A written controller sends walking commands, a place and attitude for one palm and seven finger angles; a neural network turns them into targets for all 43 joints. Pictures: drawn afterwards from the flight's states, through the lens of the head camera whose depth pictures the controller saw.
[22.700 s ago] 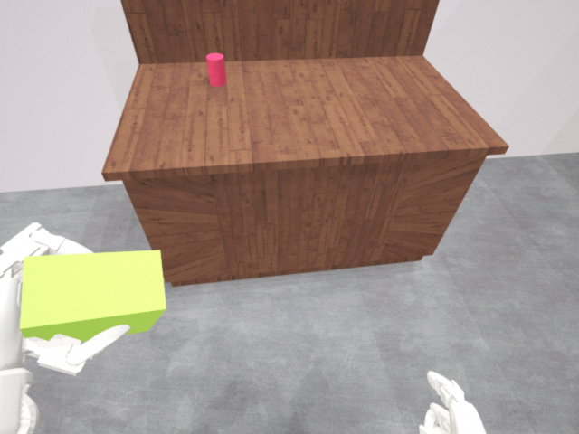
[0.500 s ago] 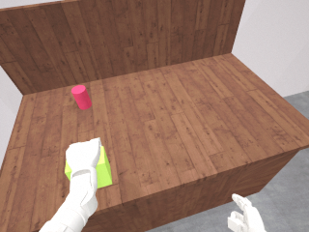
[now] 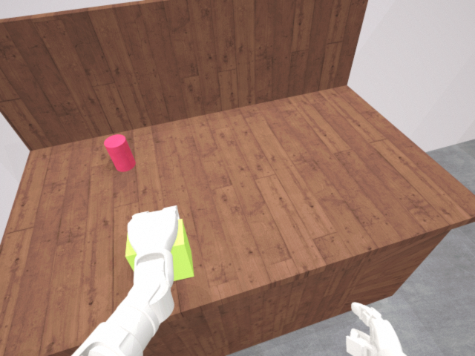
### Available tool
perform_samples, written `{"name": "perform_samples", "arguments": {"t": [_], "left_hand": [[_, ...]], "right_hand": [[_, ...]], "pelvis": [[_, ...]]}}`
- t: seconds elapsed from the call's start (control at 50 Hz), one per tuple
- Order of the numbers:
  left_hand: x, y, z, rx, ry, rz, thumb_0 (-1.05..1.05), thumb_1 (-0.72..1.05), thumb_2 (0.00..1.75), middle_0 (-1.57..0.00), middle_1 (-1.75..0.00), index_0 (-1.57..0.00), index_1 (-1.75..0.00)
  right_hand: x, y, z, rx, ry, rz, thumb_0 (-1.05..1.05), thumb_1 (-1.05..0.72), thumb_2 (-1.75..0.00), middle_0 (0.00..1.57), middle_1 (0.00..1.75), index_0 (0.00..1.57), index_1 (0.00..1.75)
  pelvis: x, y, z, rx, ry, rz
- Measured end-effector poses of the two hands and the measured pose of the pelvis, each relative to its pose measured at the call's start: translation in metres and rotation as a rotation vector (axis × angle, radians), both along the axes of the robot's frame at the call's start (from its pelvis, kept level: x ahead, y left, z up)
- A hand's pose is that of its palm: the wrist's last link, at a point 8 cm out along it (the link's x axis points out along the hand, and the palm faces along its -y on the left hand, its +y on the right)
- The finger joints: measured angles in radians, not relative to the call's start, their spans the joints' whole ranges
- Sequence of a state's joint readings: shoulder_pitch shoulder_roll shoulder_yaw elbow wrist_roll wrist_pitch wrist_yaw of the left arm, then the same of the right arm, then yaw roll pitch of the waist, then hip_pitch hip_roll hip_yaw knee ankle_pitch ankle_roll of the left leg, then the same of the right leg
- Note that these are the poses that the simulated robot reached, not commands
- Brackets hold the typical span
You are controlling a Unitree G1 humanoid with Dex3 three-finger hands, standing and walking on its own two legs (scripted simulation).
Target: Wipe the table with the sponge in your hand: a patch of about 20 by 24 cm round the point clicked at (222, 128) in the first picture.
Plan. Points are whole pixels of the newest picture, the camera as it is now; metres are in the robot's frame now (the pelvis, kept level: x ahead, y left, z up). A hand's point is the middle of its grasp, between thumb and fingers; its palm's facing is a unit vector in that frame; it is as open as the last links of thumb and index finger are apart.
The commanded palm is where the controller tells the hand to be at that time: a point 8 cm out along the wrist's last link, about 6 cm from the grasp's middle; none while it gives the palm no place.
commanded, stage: slide across to the third lane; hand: left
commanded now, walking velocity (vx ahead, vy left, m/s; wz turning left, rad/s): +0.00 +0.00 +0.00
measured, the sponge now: (164, 258) +0.30 +0.20 -0.05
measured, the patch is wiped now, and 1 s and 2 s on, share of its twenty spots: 0.85 0.85 0.95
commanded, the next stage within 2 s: wipe forward along the third lane in 0.74 s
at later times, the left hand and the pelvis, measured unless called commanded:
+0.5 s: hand (166, 249) +0.30 +0.19 -0.01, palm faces -0.06 -0.05 -1.00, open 10.1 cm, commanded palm +0.26 +0.17 +0.02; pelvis +0.00 -0.01 +0.00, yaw -1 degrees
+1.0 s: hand (168, 248) +0.31 +0.19 -0.02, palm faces -0.09 -0.03 -1.00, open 10.1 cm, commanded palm +0.29 +0.17 +0.01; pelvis -0.01 +0.00 +0.00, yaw -1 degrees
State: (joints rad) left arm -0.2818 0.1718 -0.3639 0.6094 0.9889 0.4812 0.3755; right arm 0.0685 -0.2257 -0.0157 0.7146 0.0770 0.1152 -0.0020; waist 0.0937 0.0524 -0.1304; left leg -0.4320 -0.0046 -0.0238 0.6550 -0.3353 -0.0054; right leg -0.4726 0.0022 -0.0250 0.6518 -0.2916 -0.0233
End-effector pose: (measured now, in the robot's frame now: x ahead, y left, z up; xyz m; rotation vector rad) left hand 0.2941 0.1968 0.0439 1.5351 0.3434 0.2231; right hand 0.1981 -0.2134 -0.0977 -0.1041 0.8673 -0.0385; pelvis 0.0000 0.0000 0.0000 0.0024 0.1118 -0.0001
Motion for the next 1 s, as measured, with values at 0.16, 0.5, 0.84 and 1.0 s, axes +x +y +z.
{"name": "perform_samples", "arguments": {"t": [0.16, 0.5, 0.84, 1.0], "left_hand": [[-0.005, -0.01, -0.001, -0.006, -0.012, 0.005, 0.0, -0.48, 1.04, -0.71, -1.36, -0.71, -1.37], [-0.006, -0.011, -0.003, -0.017, -0.012, 0.01, 0.0, -0.48, 1.04, -0.71, -1.36, -0.71, -1.37], [-0.005, -0.012, -0.004, -0.014, -0.002, 0.007, 0.0, -0.48, 1.04, -0.71, -1.36, -0.71, -1.37], [-0.001, -0.013, -0.006, -0.004, 0.017, 0.006, 0.0, -0.49, 1.04, -0.72, -1.35, -0.72, -1.36]], "right_hand": [[-0.007, -0.014, 0.004, -0.013, 0.001, -0.027, 0.01, -0.91, -0.9, 0.2, 0.3, 0.2, 0.3], [-0.009, -0.016, 0.008, -0.018, -0.019, -0.043, 0.01, -0.91, -0.9, 0.2, 0.3, 0.2, 0.3], [-0.009, -0.009, 0.006, -0.013, -0.013, -0.034, 0.01, -0.91, -0.9, 0.2, 0.3, 0.2, 0.3], [-0.01, -0.007, 0.003, -0.02, -0.007, -0.022, 0.01, -0.91, -0.9, 0.2, 0.3, 0.2, 0.3]], "pelvis": [[-0.002, -0.004, 0.001, 0.004, -0.008, -0.012], [-0.005, -0.006, 0.003, 0.007, -0.007, -0.023], [-0.006, -0.002, 0.002, 0.006, -0.001, -0.021], [-0.01, -0.004, 0.0, 0.007, 0.006, -0.011]]}}
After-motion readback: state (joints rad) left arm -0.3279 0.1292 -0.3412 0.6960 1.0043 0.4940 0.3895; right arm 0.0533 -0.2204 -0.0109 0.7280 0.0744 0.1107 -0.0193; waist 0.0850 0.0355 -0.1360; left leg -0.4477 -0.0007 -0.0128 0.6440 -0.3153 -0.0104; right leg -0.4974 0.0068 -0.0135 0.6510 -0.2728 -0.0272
